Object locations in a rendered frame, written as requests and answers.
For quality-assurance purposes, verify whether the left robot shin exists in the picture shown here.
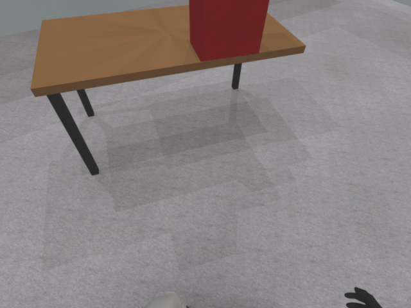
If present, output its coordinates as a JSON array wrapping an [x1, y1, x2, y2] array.
[[164, 292, 179, 298]]

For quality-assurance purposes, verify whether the robot right hand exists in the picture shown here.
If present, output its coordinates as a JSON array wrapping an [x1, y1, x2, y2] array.
[[344, 287, 382, 308]]

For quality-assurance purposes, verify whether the table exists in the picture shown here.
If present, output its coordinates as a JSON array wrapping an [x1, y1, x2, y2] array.
[[30, 5, 306, 175]]

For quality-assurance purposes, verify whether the robot left thigh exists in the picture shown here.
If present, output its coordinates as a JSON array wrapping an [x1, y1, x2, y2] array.
[[144, 295, 186, 308]]

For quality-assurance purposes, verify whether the carton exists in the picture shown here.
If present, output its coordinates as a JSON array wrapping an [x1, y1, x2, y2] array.
[[189, 0, 269, 62]]

